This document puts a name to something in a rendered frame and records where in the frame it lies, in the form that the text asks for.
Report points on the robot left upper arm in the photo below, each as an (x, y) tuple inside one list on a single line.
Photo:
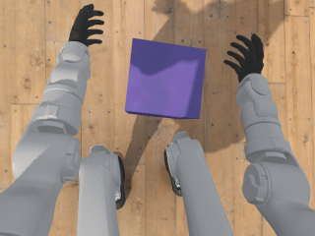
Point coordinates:
[(44, 163)]

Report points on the carton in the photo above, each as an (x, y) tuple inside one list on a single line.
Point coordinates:
[(165, 80)]

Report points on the robot right thigh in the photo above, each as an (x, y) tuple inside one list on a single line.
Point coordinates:
[(204, 211)]

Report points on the robot right forearm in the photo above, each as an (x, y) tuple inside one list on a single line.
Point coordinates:
[(261, 124)]

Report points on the right robot hand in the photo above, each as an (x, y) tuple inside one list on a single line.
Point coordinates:
[(252, 63)]

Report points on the robot left thigh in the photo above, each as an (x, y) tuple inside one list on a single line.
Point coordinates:
[(97, 215)]

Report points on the left robot hand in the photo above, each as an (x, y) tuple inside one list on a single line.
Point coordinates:
[(80, 32)]

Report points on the robot thigh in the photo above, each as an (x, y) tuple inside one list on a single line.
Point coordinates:
[(204, 211), (97, 215)]

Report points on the robot right upper arm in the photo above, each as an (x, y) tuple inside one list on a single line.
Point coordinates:
[(281, 193)]

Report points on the robot left forearm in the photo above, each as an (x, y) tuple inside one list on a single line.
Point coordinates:
[(63, 96)]

